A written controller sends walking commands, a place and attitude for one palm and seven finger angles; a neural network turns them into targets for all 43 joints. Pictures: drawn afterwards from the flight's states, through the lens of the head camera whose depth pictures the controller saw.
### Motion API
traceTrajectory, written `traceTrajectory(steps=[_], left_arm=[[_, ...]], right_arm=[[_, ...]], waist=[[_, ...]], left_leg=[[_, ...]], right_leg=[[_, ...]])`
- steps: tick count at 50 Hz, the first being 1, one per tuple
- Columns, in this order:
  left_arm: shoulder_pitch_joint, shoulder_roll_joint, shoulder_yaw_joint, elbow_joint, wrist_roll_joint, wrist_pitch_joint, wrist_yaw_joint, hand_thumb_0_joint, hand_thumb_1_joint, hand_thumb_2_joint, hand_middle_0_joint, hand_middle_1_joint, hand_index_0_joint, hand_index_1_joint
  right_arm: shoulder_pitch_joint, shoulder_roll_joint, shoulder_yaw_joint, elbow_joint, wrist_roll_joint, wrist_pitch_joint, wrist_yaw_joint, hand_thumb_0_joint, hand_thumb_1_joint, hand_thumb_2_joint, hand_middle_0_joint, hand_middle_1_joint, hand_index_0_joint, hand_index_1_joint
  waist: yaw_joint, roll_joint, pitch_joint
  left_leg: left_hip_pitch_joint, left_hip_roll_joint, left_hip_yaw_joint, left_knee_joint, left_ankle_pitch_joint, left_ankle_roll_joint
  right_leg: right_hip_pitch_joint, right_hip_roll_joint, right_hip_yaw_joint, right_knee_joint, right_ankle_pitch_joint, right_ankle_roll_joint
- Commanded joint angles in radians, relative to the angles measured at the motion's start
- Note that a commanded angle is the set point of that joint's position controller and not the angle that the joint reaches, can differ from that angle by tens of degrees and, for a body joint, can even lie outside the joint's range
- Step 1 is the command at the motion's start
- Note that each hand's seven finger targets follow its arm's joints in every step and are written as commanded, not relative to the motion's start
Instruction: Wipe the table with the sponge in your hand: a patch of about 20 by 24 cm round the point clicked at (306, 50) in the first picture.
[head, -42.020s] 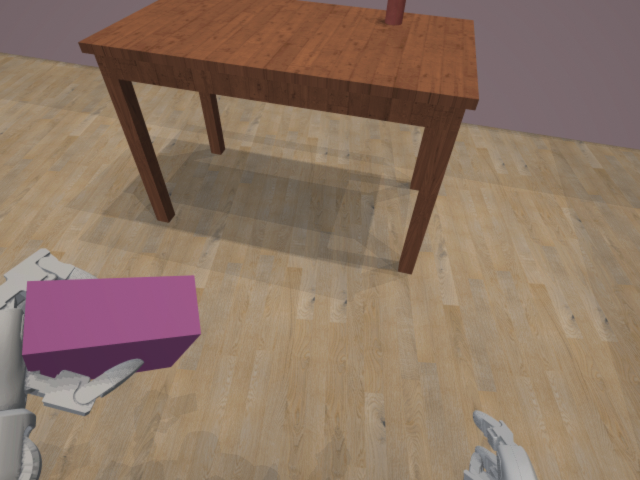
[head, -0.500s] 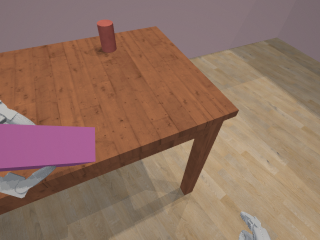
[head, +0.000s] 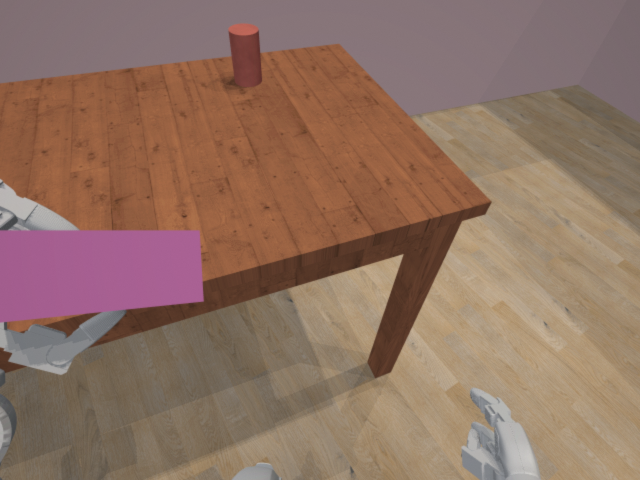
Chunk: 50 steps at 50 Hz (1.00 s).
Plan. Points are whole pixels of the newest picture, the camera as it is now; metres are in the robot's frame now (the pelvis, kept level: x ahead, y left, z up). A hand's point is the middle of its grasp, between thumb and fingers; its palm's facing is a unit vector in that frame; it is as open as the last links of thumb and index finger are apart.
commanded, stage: step back with the hand held close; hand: left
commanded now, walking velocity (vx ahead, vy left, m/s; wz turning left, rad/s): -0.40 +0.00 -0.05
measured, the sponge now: (131, 275) +0.25 +0.19 +0.19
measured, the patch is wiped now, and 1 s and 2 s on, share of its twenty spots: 0.95 0.95 0.95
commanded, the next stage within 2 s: stop stepping back and stand still in 0.42 s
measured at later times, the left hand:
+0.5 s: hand (25, 421) +0.12 +0.20 +0.23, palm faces +0.27 -0.87 -0.41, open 9.8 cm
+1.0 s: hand out of the picture -0.02 +0.25 +0.24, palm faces +0.44 -0.84 -0.30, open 9.8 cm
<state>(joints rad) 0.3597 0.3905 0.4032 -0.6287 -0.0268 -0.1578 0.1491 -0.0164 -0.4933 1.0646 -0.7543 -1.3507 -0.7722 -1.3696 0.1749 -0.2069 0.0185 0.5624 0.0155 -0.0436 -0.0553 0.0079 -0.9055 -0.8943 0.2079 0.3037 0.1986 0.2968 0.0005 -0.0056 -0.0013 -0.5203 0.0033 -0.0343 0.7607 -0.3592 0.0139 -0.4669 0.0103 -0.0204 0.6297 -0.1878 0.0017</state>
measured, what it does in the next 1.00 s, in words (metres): walks backwards: right foot, then left foot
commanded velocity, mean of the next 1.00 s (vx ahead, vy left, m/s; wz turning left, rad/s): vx -0.06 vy -0.02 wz -0.01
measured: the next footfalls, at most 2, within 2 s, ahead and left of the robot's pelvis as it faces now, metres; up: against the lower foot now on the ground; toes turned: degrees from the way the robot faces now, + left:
right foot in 0.34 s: -0.03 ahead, -0.13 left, +0.00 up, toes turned -1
left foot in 0.58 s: -0.09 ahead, +0.13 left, +0.00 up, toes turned +0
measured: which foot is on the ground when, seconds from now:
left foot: down 0.00-0.34, up 0.36-0.56, down 0.58-1.00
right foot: down 0.00-0.10, up 0.12-0.32, down 0.34-0.58, up 0.60-0.74, down 0.76-0.90, up 0.92-1.00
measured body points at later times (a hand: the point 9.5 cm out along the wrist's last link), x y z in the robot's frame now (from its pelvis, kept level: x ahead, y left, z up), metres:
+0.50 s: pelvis -0.11 +0.00 +0.02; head -0.09 +0.01 +0.47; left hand +0.10 +0.24 +0.25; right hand +0.06 -0.24 -0.05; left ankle -0.09 +0.11 -0.67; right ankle -0.07 -0.13 -0.72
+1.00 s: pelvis -0.24 +0.02 +0.01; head -0.29 +0.03 +0.46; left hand -0.05 +0.29 +0.25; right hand -0.10 -0.22 -0.07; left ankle -0.17 +0.13 -0.72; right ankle -0.21 -0.09 -0.67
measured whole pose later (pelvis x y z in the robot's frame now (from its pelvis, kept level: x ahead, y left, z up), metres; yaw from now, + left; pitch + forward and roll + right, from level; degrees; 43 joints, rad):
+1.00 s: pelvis -0.24 +0.02 +0.01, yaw -2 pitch -3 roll -1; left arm 0.34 0.41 0.39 -0.54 -0.03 -0.10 0.15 -0.02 -0.50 1.07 -0.76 -1.35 -0.77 -1.37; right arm 0.25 -0.17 0.03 0.64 0.02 -0.08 -0.05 0.01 -0.91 -0.89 0.21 0.30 0.20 0.30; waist -0.02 -0.02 -0.07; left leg -0.35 0.04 0.03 0.64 -0.25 0.03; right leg -0.48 0.03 -0.04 1.02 -0.42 -0.01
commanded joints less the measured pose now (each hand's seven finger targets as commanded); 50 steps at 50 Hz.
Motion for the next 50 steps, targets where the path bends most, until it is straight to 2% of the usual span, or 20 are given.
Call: traceTrajectory(steps=[1,3,5,6,10,15,16,18,21,26,30,32,36,39,40,43,45,46,47,50], left_arm=[[-0.023,0.231,0.133,-0.279,-0.025,-0.066,0.018,0.000,0.100,1.300,-1.200,-1.600,-1.200,-1.600],[-0.005,0.231,0.148,-0.295,-0.029,-0.067,0.020,0.000,0.100,1.300,-1.200,-1.600,-1.200,-1.600],[-0.001,0.228,0.174,-0.324,-0.029,-0.085,0.027,0.000,0.100,1.300,-1.200,-1.600,-1.200,-1.600],[-0.018,0.225,0.185,-0.319,-0.026,-0.090,0.029,0.000,0.100,1.300,-1.200,-1.600,-1.200,-1.600],[-0.052,0.171,0.144,-0.225,-0.041,-0.070,0.028,0.000,0.100,1.300,-1.200,-1.600,-1.200,-1.600],[-0.079,0.132,0.063,-0.203,-0.033,-0.059,-0.003,0.000,0.100,1.300,-1.200,-1.600,-1.200,-1.600],[-0.089,0.157,0.079,-0.215,-0.026,-0.067,-0.008,0.000,0.100,1.300,-1.200,-1.600,-1.200,-1.600],[-0.071,0.206,0.087,-0.203,-0.030,-0.079,-0.007,0.000,0.100,1.300,-1.200,-1.600,-1.200,-1.600],[0.065,0.217,0.144,-0.238,-0.029,-0.060,-0.007,0.000,0.100,1.300,-1.200,-1.600,-1.200,-1.600],[0.048,0.213,0.154,-0.242,-0.043,-0.065,0.019,0.000,0.100,1.300,-1.200,-1.600,-1.200,-1.600],[0.061,0.211,0.173,-0.262,-0.052,-0.065,0.035,0.000,0.100,1.300,-1.200,-1.600,-1.200,-1.600],[0.014,0.209,0.167,-0.260,-0.046,-0.044,0.039,0.000,0.100,1.300,-1.200,-1.600,-1.200,-1.600],[0.008,0.138,0.078,-0.156,-0.025,-0.023,0.023,0.000,0.100,1.300,-1.200,-1.600,-1.200,-1.600],[-0.177,0.185,0.064,-0.159,-0.009,-0.032,0.008,0.000,0.100,1.300,-1.200,-1.600,-1.200,-1.600],[-0.169,0.178,0.056,-0.120,-0.014,-0.023,0.011,0.000,0.100,1.300,-1.200,-1.600,-1.200,-1.600],[-0.184,0.185,0.058,-0.153,-0.017,-0.009,0.022,0.000,0.100,1.300,-1.200,-1.600,-1.200,-1.600],[-0.229,0.195,0.076,-0.235,-0.016,-0.017,0.034,0.000,0.100,1.300,-1.200,-1.600,-1.200,-1.600],[-0.229,0.241,0.116,-0.236,-0.004,-0.016,0.029,0.000,0.100,1.300,-1.200,-1.600,-1.200,-1.600],[-0.241,0.228,0.111,-0.193,-0.011,-0.011,0.027,0.000,0.100,1.300,-1.200,-1.600,-1.200,-1.600],[-0.126,0.157,0.062,-0.031,-0.022,0.013,0.019,0.000,0.100,1.300,-1.200,-1.600,-1.200,-1.600]], right_arm=[[-0.070,-0.091,-0.051,-0.117,-0.009,-0.033,0.010,0.000,-0.900,-0.900,0.200,0.300,0.200,0.300],[-0.078,-0.117,-0.058,-0.124,-0.013,-0.028,0.005,0.000,-0.900,-0.900,0.200,0.300,0.200,0.300],[-0.092,-0.144,-0.073,-0.151,-0.011,-0.048,-0.010,0.000,-0.900,-0.900,0.200,0.300,0.200,0.300],[-0.071,-0.128,-0.077,-0.147,-0.016,-0.064,-0.008,0.000,-0.900,-0.900,0.200,0.300,0.200,0.300],[-0.015,-0.116,-0.086,-0.086,-0.012,-0.112,0.007,0.000,-0.900,-0.900,0.200,0.300,0.200,0.300],[-0.081,-0.134,-0.058,-0.117,-0.009,-0.104,0.014,0.000,-0.900,-0.900,0.200,0.300,0.200,0.300],[-0.088,-0.132,-0.057,-0.123,-0.010,-0.099,0.013,0.000,-0.900,-0.900,0.200,0.300,0.200,0.300],[-0.078,-0.092,-0.065,-0.135,0.016,-0.085,0.007,0.000,-0.900,-0.900,0.200,0.300,0.200,0.300],[-0.095,-0.049,-0.053,-0.145,0.005,-0.052,0.004,0.000,-0.900,-0.900,0.200,0.300,0.200,0.300],[-0.069,-0.085,-0.065,-0.131,0.004,-0.035,-0.021,0.000,-0.900,-0.900,0.200,0.300,0.200,0.300],[-0.023,-0.134,-0.083,-0.177,0.019,-0.075,-0.026,0.000,-0.900,-0.900,0.200,0.300,0.200,0.300],[-0.007,-0.123,-0.076,-0.139,0.013,-0.107,-0.012,0.000,-0.900,-0.900,0.200,0.300,0.200,0.300],[-0.069,-0.142,-0.052,-0.123,0.011,-0.111,-0.001,0.000,-0.900,-0.900,0.200,0.300,0.200,0.300],[-0.089,-0.146,-0.069,-0.089,-0.005,-0.093,0.003,0.000,-0.900,-0.900,0.200,0.300,0.200,0.300],[-0.060,-0.124,-0.065,-0.044,-0.005,-0.087,0.001,0.000,-0.900,-0.900,0.200,0.300,0.200,0.300],[-0.082,-0.117,-0.033,-0.053,-0.015,-0.070,-0.014,0.000,-0.900,-0.900,0.200,0.300,0.200,0.300],[-0.075,-0.161,-0.032,-0.092,-0.015,-0.083,-0.023,0.000,-0.900,-0.900,0.200,0.300,0.200,0.300],[-0.090,-0.131,-0.042,-0.111,-0.013,-0.093,-0.017,0.000,-0.900,-0.900,0.200,0.300,0.200,0.300],[-0.044,-0.106,-0.043,-0.095,0.001,-0.099,-0.001,0.000,-0.900,-0.900,0.200,0.300,0.200,0.300],[-0.094,-0.098,-0.024,-0.070,0.008,-0.102,0.007,0.000,-0.900,-0.900,0.200,0.300,0.200,0.300]], waist=[[-0.026,-0.109,-0.196],[-0.025,0.002,-0.146],[-0.005,0.311,-0.194],[-0.019,0.348,-0.207],[-0.002,0.186,-0.212],[0.014,0.208,-0.160],[0.018,0.113,-0.143],[0.005,-0.291,-0.173],[-0.012,-0.127,-0.204],[-0.032,-0.087,-0.211],[-0.026,0.321,-0.203],[-0.035,0.242,-0.164],[-0.008,0.133,-0.083],[-0.035,-0.159,-0.042],[-0.049,-0.199,-0.052],[-0.051,-0.004,-0.039],[-0.037,0.433,-0.021],[0.007,0.372,-0.111],[-0.014,0.255,-0.059],[0.000,0.235,-0.004]], left_leg=[[0.174,0.047,-0.004,0.079,-0.018,-0.010],[0.137,0.102,-0.082,-0.182,-0.012,0.022],[0.066,0.285,-0.263,-0.427,0.107,0.091],[-0.005,0.339,-0.294,-0.511,0.046,0.115],[0.354,0.310,-0.173,-0.333,0.643,0.121],[0.210,0.254,-0.120,-0.313,0.331,0.046],[0.180,0.206,-0.075,-0.222,0.214,0.017],[0.086,0.018,0.056,0.206,-0.087,-0.060],[0.005,0.054,-0.020,0.331,-0.082,-0.048],[0.200,0.053,0.049,-0.225,0.062,-0.028],[0.266,0.302,-0.201,-0.461,0.215,0.122],[0.249,0.282,-0.207,-0.430,0.227,0.139],[0.003,0.152,-0.071,-0.341,-0.214,0.043],[0.129,0.017,0.033,0.184,-0.119,-0.009],[0.223,0.029,0.036,0.239,-0.070,-0.002],[0.349,0.063,0.016,-0.089,-0.168,0.037],[0.226,0.265,-0.390,-0.597,-0.564,0.113],[0.037,0.282,-0.300,-0.646,-0.429,0.128],[0.010,0.287,-0.355,-0.656,-0.485,0.136],[-0.062,0.261,-0.204,-0.609,-0.427,0.105]], right_leg=[[0.046,-0.315,0.248,-0.253,0.168,-0.119],[0.042,-0.222,0.175,-0.155,0.080,-0.068],[0.115,-0.006,0.018,0.177,-0.070,0.014],[0.146,0.029,0.044,0.385,-0.260,0.022],[-0.058,0.014,0.066,0.301,-0.315,0.026],[0.213,0.011,0.049,-0.161,-0.039,0.014],[0.217,-0.024,0.062,-0.286,0.081,0.000],[0.150,-0.329,0.321,-0.358,0.416,-0.129],[0.207,-0.327,0.251,-0.226,0.610,-0.149],[0.210,-0.247,0.204,-0.143,0.453,-0.080],[0.024,0.023,0.025,0.242,-0.294,0.030],[-0.003,0.003,0.068,0.314,-0.274,0.029],[0.328,-0.001,0.007,-0.169,-0.103,0.006],[-0.022,-0.292,0.431,-0.481,-0.514,-0.149],[-0.106,-0.290,0.398,-0.482,-0.547,-0.154],[-0.204,-0.182,0.158,-0.260,-0.538,-0.097],[-0.142,0.069,-0.063,0.283,-0.361,-0.011],[0.050,0.069,-0.043,0.552,-0.301,-0.013],[0.019,0.041,-0.007,0.610,-0.253,-0.006],[0.162,-0.006,-0.041,0.281,-0.290,-0.025]])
